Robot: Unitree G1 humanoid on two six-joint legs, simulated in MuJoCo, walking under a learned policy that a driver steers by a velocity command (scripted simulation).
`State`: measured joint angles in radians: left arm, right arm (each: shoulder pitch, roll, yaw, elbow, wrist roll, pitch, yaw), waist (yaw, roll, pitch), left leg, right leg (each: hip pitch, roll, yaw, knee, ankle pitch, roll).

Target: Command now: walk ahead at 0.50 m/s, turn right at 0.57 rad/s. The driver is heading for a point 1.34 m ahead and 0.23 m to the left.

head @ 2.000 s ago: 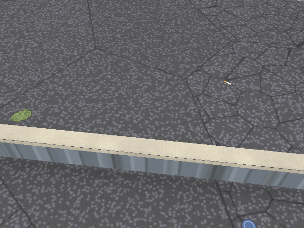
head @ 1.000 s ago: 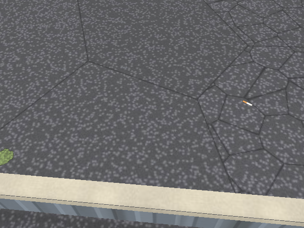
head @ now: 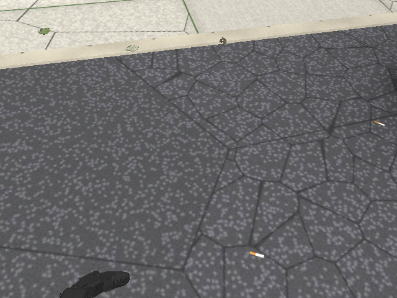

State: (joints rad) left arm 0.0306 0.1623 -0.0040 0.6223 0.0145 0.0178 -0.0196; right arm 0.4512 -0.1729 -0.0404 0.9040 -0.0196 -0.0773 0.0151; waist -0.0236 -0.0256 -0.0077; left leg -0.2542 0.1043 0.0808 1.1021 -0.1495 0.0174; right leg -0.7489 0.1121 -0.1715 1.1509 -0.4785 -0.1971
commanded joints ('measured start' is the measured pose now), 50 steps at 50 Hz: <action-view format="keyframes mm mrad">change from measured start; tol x32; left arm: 1 125 217 101 26 3 -33 9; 26 469 141 64 107 -16 -115 52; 45 -99 151 13 -94 15 -84 5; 50 348 303 67 -21 46 -118 48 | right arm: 1 -139 -74 -23 -264 -18 -40 12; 18 -532 -94 32 -372 -8 46 26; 25 30 -233 -33 -187 -12 25 -15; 50 -50 -201 -46 -227 27 5 -6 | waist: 1 47 70 -105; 50 143 -41 -255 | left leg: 1 -618 -74 -168 816 7 24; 23 -132 -193 35 -578 11 127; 26 626 251 -624 -582 281 411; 29 279 170 -602 -833 104 376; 46 204 0 -462 -734 413 172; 50 -33 -120 -345 -214 205 85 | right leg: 1 489 -346 1035 -839 -99 -131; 5 346 -139 498 -703 447 -40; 23 933 -259 286 -627 1505 158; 25 654 -206 233 -195 1116 150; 26 198 -12 165 224 83 222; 45 142 -104 180 -531 416 226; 50 847 -334 441 -727 161 97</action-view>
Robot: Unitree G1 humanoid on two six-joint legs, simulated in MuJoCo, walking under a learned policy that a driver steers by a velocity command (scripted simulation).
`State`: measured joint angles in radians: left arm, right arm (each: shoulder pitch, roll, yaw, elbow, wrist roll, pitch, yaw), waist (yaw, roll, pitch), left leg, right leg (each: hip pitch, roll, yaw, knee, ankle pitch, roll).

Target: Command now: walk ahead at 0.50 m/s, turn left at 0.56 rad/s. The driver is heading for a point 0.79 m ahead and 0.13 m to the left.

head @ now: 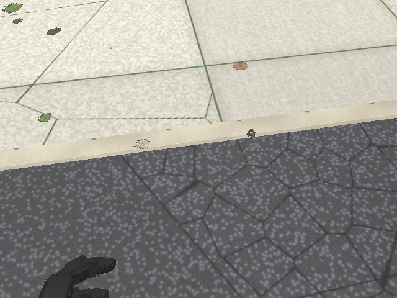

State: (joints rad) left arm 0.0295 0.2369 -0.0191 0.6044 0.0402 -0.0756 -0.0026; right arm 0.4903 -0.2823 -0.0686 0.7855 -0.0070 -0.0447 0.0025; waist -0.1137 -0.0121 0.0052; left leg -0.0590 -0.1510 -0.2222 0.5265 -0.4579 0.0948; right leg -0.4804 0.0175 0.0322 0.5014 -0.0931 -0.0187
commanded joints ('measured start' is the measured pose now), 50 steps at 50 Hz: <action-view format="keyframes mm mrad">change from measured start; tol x32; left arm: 1 352 303 100 -5 32 -7 36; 50 7 61 61 55 -8 41 -55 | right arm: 1 16 -28 -3 -134 34 -21 2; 22 -520 -34 19 -255 -34 41 84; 27 -74 -165 -38 -143 -70 14 32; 50 -47 -94 7 51 -18 -46 -19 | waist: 1 172 -248 -336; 22 178 -78 78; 28 29 281 -357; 50 65 66 103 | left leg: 1 -518 -6 92 600 -116 -21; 22 -558 187 317 144 305 -9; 26 -88 49 340 -16 225 83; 28 398 538 -500 -198 175 260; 34 -73 337 -1 -285 652 140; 50 165 367 294 -332 896 48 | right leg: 1 763 -470 653 -165 -277 -190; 7 339 -266 213 -288 -41 -136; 21 462 -282 -161 -311 202 -99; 25 534 -289 -239 21 734 -76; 27 148 -217 -274 551 289 -22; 28 -163 -28 -191 862 -429 25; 29 -247 -59 -42 910 -354 18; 50 -152 -35 -114 115 31 -72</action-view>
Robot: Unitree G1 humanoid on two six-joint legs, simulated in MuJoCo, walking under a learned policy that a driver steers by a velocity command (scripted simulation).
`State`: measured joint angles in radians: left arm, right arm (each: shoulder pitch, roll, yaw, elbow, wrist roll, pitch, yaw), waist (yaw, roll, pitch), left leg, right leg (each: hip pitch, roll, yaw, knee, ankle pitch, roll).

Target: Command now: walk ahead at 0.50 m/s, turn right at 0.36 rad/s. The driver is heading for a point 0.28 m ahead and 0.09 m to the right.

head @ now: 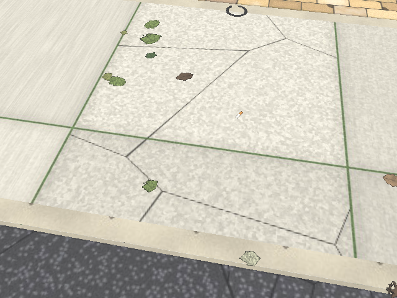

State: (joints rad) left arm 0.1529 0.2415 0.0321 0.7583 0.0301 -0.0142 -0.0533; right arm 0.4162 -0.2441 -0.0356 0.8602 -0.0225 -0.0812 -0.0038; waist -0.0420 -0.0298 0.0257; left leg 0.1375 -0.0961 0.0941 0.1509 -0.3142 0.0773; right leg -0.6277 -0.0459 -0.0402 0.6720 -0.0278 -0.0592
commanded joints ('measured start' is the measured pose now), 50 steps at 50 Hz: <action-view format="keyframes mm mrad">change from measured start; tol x16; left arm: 1 -90 63 13 -95 2 -20 -1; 5 352 200 70 10 33 -37 30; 11 135 95 36 10 -31 -37 50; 50 200 19 -33 350 -21 10 102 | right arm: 1 17 -147 -28 -20 -4 -9 -17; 50 -137 -32 16 194 15 73 -37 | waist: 1 9 99 58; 4 143 105 -125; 6 113 -273 -341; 9 76 65 -122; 50 41 25 31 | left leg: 1 -13 313 -3 111 931 54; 4 -76 295 57 575 1103 21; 5 -294 249 74 889 748 1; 6 -685 -5 38 1303 -185 -60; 7 -747 58 -145 1344 -144 -52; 27 -403 116 -78 364 124 -49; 30 -156 370 -321 260 816 59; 35 -324 222 -228 203 388 9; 50 -248 195 -207 184 332 1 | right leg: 1 52 60 -70 -67 -83 -52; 4 418 149 -78 -159 -153 -130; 5 676 -41 163 -190 -145 -196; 6 936 -346 742 -285 145 -379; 8 791 -306 499 -270 567 -348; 15 441 -125 141 -386 761 -199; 27 484 -130 170 -281 442 -127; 31 446 56 87 -204 -333 -15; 37 491 -17 151 -346 -75 -13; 50 476 -30 145 -374 -115 -4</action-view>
